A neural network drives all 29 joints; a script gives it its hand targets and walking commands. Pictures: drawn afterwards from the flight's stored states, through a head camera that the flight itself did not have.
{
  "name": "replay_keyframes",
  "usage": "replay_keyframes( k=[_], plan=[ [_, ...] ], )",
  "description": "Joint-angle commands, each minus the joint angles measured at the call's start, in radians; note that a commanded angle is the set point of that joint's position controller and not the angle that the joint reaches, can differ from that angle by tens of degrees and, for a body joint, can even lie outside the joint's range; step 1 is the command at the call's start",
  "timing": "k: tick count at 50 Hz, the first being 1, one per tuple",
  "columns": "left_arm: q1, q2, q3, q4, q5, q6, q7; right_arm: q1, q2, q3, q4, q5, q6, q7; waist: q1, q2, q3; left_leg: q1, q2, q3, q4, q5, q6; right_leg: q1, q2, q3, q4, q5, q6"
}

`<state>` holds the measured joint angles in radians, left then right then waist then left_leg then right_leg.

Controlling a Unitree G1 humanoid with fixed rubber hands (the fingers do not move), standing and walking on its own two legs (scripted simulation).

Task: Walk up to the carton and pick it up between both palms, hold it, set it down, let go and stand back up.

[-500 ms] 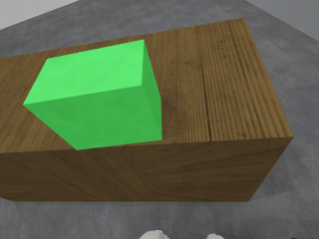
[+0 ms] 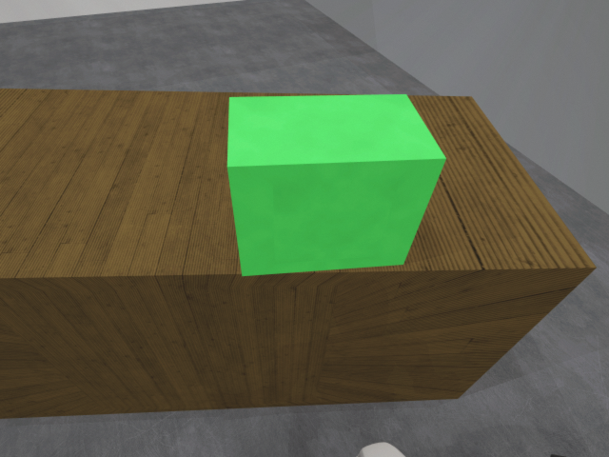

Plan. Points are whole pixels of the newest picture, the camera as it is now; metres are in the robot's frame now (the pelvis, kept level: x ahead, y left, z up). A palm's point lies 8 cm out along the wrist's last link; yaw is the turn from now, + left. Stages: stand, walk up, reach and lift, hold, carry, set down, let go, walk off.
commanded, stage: walk up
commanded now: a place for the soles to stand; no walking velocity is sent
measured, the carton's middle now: (322, 186) +0.52 -0.05 +0.07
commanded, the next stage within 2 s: none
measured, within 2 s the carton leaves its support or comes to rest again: neither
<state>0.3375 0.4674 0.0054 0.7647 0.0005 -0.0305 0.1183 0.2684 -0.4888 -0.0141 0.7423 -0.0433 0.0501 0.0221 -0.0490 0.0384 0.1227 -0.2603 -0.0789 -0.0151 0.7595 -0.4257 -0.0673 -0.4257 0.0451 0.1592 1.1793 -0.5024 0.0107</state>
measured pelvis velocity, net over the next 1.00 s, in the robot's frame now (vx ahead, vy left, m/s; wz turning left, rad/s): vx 0.12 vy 0.06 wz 0.05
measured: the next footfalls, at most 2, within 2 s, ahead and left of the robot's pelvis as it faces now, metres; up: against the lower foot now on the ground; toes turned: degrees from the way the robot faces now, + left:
right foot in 0.14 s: +0.02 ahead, -0.09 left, +0.00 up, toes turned +5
left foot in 0.28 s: -0.01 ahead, +0.29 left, +0.00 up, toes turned -9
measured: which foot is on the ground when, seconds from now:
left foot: down 0.00-0.08, up 0.10-0.26, down 0.28-0.80, up 0.82-1.00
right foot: up 0.00-0.12, down 0.14-0.28, up 0.30-0.74, down 0.76-1.00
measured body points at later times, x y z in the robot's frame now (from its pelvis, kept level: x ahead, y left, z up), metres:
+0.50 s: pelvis +0.02 +0.17 -0.02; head +0.04 +0.24 +0.43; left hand +0.10 +0.50 -0.17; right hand +0.09 -0.16 -0.07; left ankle -0.05 +0.30 -0.72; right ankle +0.01 -0.01 -0.65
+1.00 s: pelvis +0.12 +0.06 +0.00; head +0.20 +0.07 +0.44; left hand +0.18 +0.40 -0.12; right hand +0.21 -0.25 -0.11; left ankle +0.05 +0.24 -0.63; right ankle +0.12 +0.05 -0.72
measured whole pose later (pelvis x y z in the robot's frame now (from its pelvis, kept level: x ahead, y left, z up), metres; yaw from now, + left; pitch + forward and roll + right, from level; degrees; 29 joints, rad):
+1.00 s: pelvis +0.12 +0.06 +0.00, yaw +3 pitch -1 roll +3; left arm 0.17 0.43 0.06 0.82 0.00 0.05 0.00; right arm 0.33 -0.38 -0.04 0.74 0.00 -0.05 -0.12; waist 0.06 -0.07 0.22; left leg -0.44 -0.12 -0.17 1.24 -0.60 0.02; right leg -0.32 0.11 -0.02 0.72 -0.38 -0.14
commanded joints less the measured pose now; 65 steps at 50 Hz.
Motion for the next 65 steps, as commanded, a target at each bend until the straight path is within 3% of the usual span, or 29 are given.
replay_keyframes(
  k=[1, 2, 3, 4, 7, 8, 9, 10, 12, 14, 15, 17, 18, 20, 21, 30, 35, 37, 38, 40, 43, 50, 53, 54, 55, 57, 60, 61, 65],
  plan=[
    [0.848, 0.348, 0.211, 0.227, 0.020, 0.004, 0.000, -0.550, -0.191, -0.193, -0.206, 0.041, 0.016, -0.018, 0.502, 0.296, -0.015, -0.080, -0.197, 0.205, 0.202, 1.667, -0.674, 0.528, -0.047, -0.314, -0.853, -0.127, -0.139],
    [0.594, 0.327, 0.223, 0.174, -0.028, -0.026, 0.032, -0.402, -0.116, -0.161, -0.203, 0.057, 0.001, -0.024, 0.476, -0.475, -0.120, -0.090, -0.116, -0.067, 1.028, 0.669, -0.259, 0.479, -0.282, -0.075, -1.129, 0.552, -0.216],
    [0.243, 0.267, 0.197, 0.075, -0.002, -0.046, 0.038, -0.164, -0.076, -0.133, -0.187, 0.072, -0.018, -0.017, 0.253, -0.579, -0.232, -0.462, -0.024, -0.315, 0.989, -0.431, -0.027, 0.697, -0.303, 0.308, -0.703, 0.691, -0.240],
    [0.001, 0.159, 0.133, 0.008, 0.029, -0.040, 0.014, -0.044, -0.045, -0.097, -0.083, 0.058, -0.047, -0.027, 0.116, -0.264, -0.243, -0.298, 0.113, -0.439, 0.543, -0.387, 0.167, 0.456, -0.317, 0.351, -0.558, 0.651, -0.231],
    [-0.462, 0.158, 0.073, -0.102, 0.058, -0.002, -0.028, 0.421, -0.134, -0.141, 0.021, 0.098, -0.055, -0.054, -0.250, -0.241, -0.170, 0.235, 0.222, -0.659, 0.535, -0.501, 0.216, -0.292, -0.246, 0.114, -0.516, 0.469, -0.187],
    [-0.447, 0.193, 0.074, -0.120, 0.057, -0.024, -0.031, 0.426, -0.177, -0.153, 0.032, 0.074, -0.036, -0.046, -0.237, -0.047, -0.180, 0.120, 0.112, -0.417, 0.426, -0.301, 0.235, -0.178, -0.192, 0.096, -0.519, 0.352, -0.213],
    [-0.392, 0.197, 0.080, -0.074, 0.063, -0.040, -0.038, 0.342, -0.113, -0.147, -0.006, 0.058, -0.015, -0.038, -0.213, -0.066, -0.097, 0.075, 0.110, -0.231, 0.160, -0.121, 0.205, -0.122, -0.237, 0.095, -0.518, 0.413, -0.213],
    [-0.335, 0.227, 0.084, -0.051, 0.048, -0.039, -0.033, 0.340, -0.106, -0.144, 0.015, 0.031, -0.012, -0.040, -0.186, -0.037, -0.087, 0.274, 0.239, -0.249, -0.246, 0.093, 0.189, -0.154, -0.238, 0.095, -0.311, 0.622, -0.118],
    [0.037, 0.083, 0.038, 0.015, 0.057, 0.016, -0.057, 0.111, -0.192, -0.132, 0.036, 0.039, -0.061, -0.055, 0.032, 0.345, -0.064, 0.337, 0.167, -0.263, -0.255, 0.279, 0.050, -0.307, -0.011, -0.051, 0.060, -0.087, -0.061],
    [0.033, 0.117, 0.059, -0.002, 0.061, 0.046, -0.074, 0.126, -0.295, -0.154, 0.031, 0.035, -0.087, -0.072, 0.049, 0.169, 0.031, 0.032, 0.289, -0.656, -0.349, 0.052, 0.001, -0.274, 0.065, -0.005, 0.247, -0.174, -0.091],
    [-0.040, 0.159, 0.071, -0.013, 0.058, 0.047, -0.088, 0.046, -0.370, -0.151, 0.030, 0.064, -0.093, -0.075, 0.039, 0.259, 0.138, -0.131, 0.356, -0.906, -0.579, -0.074, 0.041, -0.268, 0.078, 0.033, 0.253, -0.195, -0.094],
    [-0.129, 0.232, 0.102, 0.010, 0.034, 0.036, -0.080, -0.006, -0.378, -0.174, -0.007, 0.034, -0.106, -0.077, 0.019, 0.281, 0.290, -0.111, 0.366, -0.984, -0.622, -0.155, 0.105, -0.362, 0.064, 0.163, 0.202, -0.130, -0.063],
    [-0.080, 0.235, 0.103, 0.029, 0.028, 0.034, -0.087, -0.030, -0.336, -0.171, -0.022, 0.040, -0.122, -0.080, 0.048, 0.332, 0.259, -0.022, 0.337, -0.829, -0.540, 0.051, 0.066, -0.376, 0.027, 0.148, 0.179, -0.006, -0.063],
    [-0.139, 0.253, 0.142, 0.017, 0.033, 0.050, -0.098, 0.143, -0.226, -0.150, 0.011, 0.053, -0.131, -0.100, -0.008, 0.086, 0.249, 0.118, 0.279, -0.540, -0.322, 0.572, 0.014, -0.353, -0.022, 0.089, 0.100, 0.090, -0.051],
    [-0.122, 0.207, 0.140, -0.012, 0.026, 0.056, -0.104, 0.177, -0.214, -0.151, 0.012, 0.049, -0.132, -0.108, 0.001, 0.202, 0.230, 0.154, 0.260, -0.476, -0.280, 0.680, 0.021, -0.371, -0.032, 0.060, 0.088, 0.109, -0.053],
    [-0.365, 0.115, 0.080, -0.136, 0.028, 0.085, -0.150, 0.257, -0.245, -0.154, 0.027, 0.038, -0.124, -0.151, -0.064, 0.155, 0.048, 0.368, 0.203, -0.352, -0.201, 0.868, 0.084, -0.362, -0.010, -0.120, -0.248, 0.040, -0.038],
    [-0.189, 0.139, 0.104, -0.041, 0.055, 0.070, -0.155, 0.162, -0.224, -0.129, -0.009, 0.049, -0.117, -0.164, 0.049, 0.127, -0.023, 0.230, 0.237, -0.354, -0.013, 1.125, 0.120, -0.017, -0.023, -0.187, -0.541, 0.113, -0.070],
    [0.127, 0.283, 0.166, 0.026, 0.056, 0.064, -0.148, 0.046, -0.183, -0.114, -0.056, 0.087, -0.122, -0.163, 0.243, -0.109, -0.262, 0.035, 0.047, -0.165, 0.533, 0.802, 0.064, 0.504, -0.122, -0.058, -0.716, 0.883, -0.205],
    [0.161, 0.299, 0.171, 0.023, 0.045, 0.065, -0.143, 0.110, -0.127, -0.095, -0.029, 0.091, -0.120, -0.169, 0.230, -0.270, -0.351, -0.261, -0.122, -0.129, 0.671, -0.178, 0.048, 0.787, -0.244, 0.241, -0.575, 1.233, -0.282],
    [0.063, 0.243, 0.162, -0.025, 0.039, 0.069, -0.121, 0.117, -0.140, -0.083, -0.007, 0.071, -0.110, -0.186, 0.196, -0.192, -0.270, -0.334, -0.075, -0.111, 0.652, -0.324, 0.077, 0.687, -0.366, 0.527, -0.677, 1.092, -0.314],
    [-0.022, 0.176, 0.153, -0.062, 0.040, 0.074, -0.109, 0.151, -0.159, -0.077, 0.009, 0.075, -0.113, -0.162, 0.147, -0.082, -0.156, -0.368, -0.029, -0.146, 0.607, -0.148, 0.104, 0.616, -0.258, 0.274, -0.690, 1.166, -0.114],
    [-0.032, 0.135, 0.148, -0.052, 0.048, 0.070, -0.097, 0.117, -0.098, -0.084, -0.017, 0.076, -0.073, -0.147, 0.124, -0.193, -0.125, -0.210, -0.001, -0.056, 0.141, -0.052, 0.118, 0.528, -0.070, 0.042, -0.737, 1.166, 0.236],
    [-0.316, 0.162, 0.151, -0.157, 0.040, 0.070, -0.104, 0.416, -0.149, -0.134, 0.041, 0.074, -0.072, -0.168, -0.095, -0.116, -0.101, 0.167, 0.038, 0.112, -0.323, 0.101, 0.176, 0.159, 0.060, -0.140, -0.271, 1.412, 0.397],
    [-0.336, 0.126, 0.138, -0.158, 0.041, 0.067, -0.103, 0.484, -0.106, -0.138, 0.066, 0.080, -0.070, -0.175, -0.131, 0.129, -0.143, 0.245, 0.087, 0.094, -0.505, 0.511, 0.164, 0.106, 0.109, -0.165, 0.064, 0.927, 0.283],
    [-0.253, 0.078, 0.125, -0.151, 0.041, 0.061, -0.102, 0.307, -0.098, -0.124, 0.013, 0.061, -0.067, -0.178, -0.085, 0.329, -0.162, 0.397, 0.213, -0.214, -0.411, 0.767, 0.214, -0.162, 0.141, -0.044, 0.252, -0.151, 0.165],
    [-0.174, 0.083, 0.098, -0.094, 0.015, 0.075, -0.105, 0.102, -0.103, -0.120, -0.067, 0.039, -0.074, -0.195, 0.033, -0.011, -0.163, 0.204, 0.370, -0.487, -0.316, 0.523, 0.313, -0.154, 0.083, 0.159, 0.328, -0.124, 0.056],
    [0.022, 0.227, 0.154, -0.027, 0.030, 0.129, -0.103, -0.322, -0.242, -0.143, -0.161, 0.047, -0.083, -0.193, 0.179, 0.178, 0.072, -0.412, 0.655, -0.725, -0.367, 0.539, 0.441, 0.030, 0.003, 0.362, 0.612, -0.179, 0.020],
    [0.092, 0.234, 0.142, 0.004, 0.013, 0.132, -0.095, -0.394, -0.201, -0.118, -0.165, 0.045, -0.080, -0.186, 0.243, 0.177, 0.049, -0.512, 0.543, -0.569, -0.268, 0.562, 0.381, 0.153, -0.024, 0.309, 0.502, -0.174, -0.007],
    [-0.023, 0.140, 0.129, 0.021, -0.026, 0.027, -0.101, -0.170, -0.098, -0.098, -0.105, 0.042, -0.047, -0.126, 0.147, 0.112, 0.057, -0.077, 0.120, -0.203, 0.091, 0.669, 0.146, 0.124, -0.079, 0.098, -0.742, 0.121, 0.036]
  ],
)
